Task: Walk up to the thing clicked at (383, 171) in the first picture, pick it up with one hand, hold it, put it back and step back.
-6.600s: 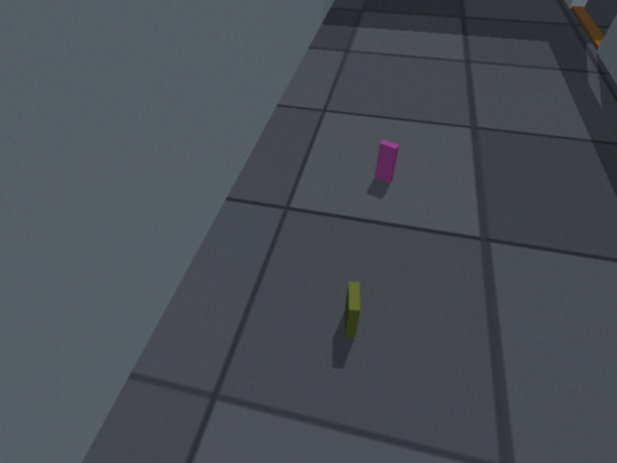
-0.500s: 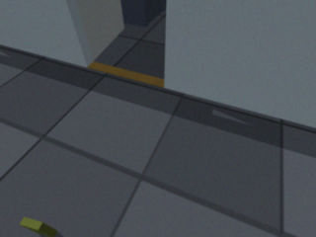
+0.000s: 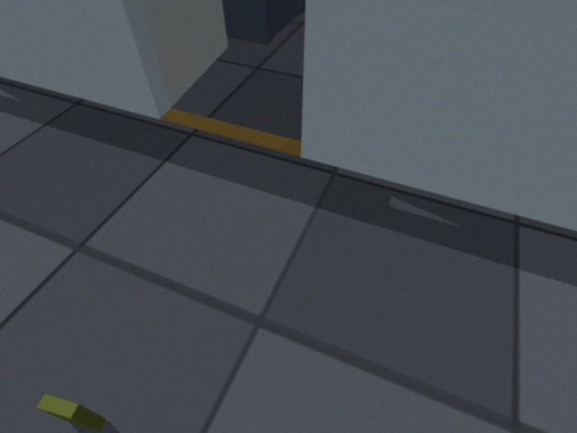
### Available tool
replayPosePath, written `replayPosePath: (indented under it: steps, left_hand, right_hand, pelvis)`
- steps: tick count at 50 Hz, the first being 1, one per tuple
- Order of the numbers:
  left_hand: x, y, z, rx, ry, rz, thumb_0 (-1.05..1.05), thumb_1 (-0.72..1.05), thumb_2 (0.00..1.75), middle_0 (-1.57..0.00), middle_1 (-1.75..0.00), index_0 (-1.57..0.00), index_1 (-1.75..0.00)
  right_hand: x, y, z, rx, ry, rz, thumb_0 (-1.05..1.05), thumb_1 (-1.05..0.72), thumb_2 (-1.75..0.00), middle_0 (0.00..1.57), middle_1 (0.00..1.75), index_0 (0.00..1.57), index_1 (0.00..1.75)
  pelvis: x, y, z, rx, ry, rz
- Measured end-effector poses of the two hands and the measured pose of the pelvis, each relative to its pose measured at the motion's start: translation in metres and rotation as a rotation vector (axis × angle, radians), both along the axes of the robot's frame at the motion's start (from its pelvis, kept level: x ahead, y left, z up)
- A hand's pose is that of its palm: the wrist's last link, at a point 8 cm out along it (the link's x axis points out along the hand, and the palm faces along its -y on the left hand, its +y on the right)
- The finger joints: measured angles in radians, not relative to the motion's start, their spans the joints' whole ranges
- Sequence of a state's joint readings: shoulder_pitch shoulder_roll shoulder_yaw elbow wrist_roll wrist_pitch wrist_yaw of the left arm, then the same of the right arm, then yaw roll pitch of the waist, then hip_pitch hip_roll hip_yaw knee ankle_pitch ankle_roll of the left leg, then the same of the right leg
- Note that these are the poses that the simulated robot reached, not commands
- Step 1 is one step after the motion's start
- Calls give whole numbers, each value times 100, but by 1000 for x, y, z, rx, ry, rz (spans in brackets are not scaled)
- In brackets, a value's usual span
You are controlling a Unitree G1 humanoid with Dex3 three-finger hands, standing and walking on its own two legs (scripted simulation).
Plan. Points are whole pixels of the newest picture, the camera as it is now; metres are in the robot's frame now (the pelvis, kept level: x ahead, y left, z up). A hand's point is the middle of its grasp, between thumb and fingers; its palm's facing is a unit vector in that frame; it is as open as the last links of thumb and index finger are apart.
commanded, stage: stand
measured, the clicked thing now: out of the picture +0.69 +1.42 -0.68
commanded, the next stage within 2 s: walk up in 0.14 s
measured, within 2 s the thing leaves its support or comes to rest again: neither
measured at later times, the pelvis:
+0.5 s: pelvis +0.08 -0.06 -0.03, yaw -2 degrees
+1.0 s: pelvis +0.29 -0.02 -0.02, yaw +1 degrees
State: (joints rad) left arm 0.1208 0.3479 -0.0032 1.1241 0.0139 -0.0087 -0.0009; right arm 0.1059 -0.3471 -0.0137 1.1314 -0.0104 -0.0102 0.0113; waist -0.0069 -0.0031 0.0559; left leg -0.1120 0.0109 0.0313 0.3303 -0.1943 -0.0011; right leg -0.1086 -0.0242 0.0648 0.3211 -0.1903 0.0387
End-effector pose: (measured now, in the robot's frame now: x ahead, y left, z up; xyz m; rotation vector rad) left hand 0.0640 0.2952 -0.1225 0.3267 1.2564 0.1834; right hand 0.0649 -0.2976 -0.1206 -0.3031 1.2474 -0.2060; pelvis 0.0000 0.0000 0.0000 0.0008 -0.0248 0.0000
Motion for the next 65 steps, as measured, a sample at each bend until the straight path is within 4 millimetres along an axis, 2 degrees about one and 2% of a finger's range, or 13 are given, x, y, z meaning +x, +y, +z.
replayPosePath:
  steps: [11,14,19,23,26,31,37,43,46,48,56,61,65]
  left_hand:
    - [9,4,1,-5,-24,-16,0,91,90,-21,-30,-20,-30]
    - [21,7,5,17,-14,-42,1,91,90,-21,-30,-20,-30]
    - [59,-1,17,51,-52,-78,1,91,90,-21,-30,-20,-30]
    - [83,-14,17,99,-111,-74,1,91,90,-21,-30,-20,-30]
    - [84,-26,19,103,-119,-33,0,91,90,-21,-30,-20,-30]
    - [90,-40,25,73,-77,7,0,91,90,-21,-30,-20,-30]
    - [126,-41,16,39,-66,26,1,90,90,-21,-30,-20,-30]
    - [184,-21,-9,6,-69,36,1,90,90,-21,-31,-20,-30]
    - [218,-7,-25,-2,-50,31,1,90,90,-21,-30,-20,-30]
    - [241,-3,-26,-11,-37,18,1,91,90,-21,-30,-20,-30]
    - [346,7,-1,-20,-126,-40,1,91,90,-21,-30,-20,-30]
    - [399,4,9,1,-123,-77,0,91,90,-21,-30,-20,-30]
    - [442,-7,13,31,-118,-95,1,91,90,-21,-30,-20,-30]
  right_hand:
    - [7,-8,3,5,-59,-13,1,-91,-89,21,30,21,30]
    - [1,-23,5,-3,-80,-49,0,-90,-89,21,30,21,30]
    - [-14,-59,0,-18,-6,-81,0,-90,-89,21,30,21,30]
    - [-3,-92,-21,-31,49,-87,1,-90,-89,21,30,21,30]
    - [25,-98,-24,-22,56,-71,1,-91,-90,20,30,20,30]
    - [85,-95,-10,9,-23,-28,1,-91,-90,20,30,20,30]
    - [146,-84,2,10,-26,29,1,-91,-90,20,30,20,30]
    - [225,-66,5,-30,-24,88,1,-91,-90,20,30,20,30]
    - [270,-51,6,-58,-78,102,1,-91,-90,20,30,20,30]
    - [293,-41,11,-64,-137,95,1,-91,-89,20,30,20,30]
    - [340,-26,31,-58,-159,54,0,-90,-89,21,30,21,30]
    - [365,-36,21,-42,-135,36,0,-90,-89,21,30,21,30]
    - [390,-52,1,-20,-108,12,1,-90,-89,21,30,21,30]
  pelvis:
    - [10,-2,-4,6,-4,-20]
    - [21,-10,-5,6,-3,-39]
    - [43,-34,-8,19,-19,-47]
    - [67,-55,-25,-7,-42,-41]
    - [86,-63,-23,-12,-48,-34]
    - [120,-66,-10,-23,-46,-30]
    - [168,-62,-8,-37,-26,-10]
    - [229,-43,-21,-53,-15,22]
    - [259,-28,-29,-10,-19,15]
    - [275,-20,-28,-22,-22,12]
    - [345,-13,-9,-16,-27,3]
    - [388,-18,-10,8,-26,-18]
    - [428,-30,-19,24,-18,-25]
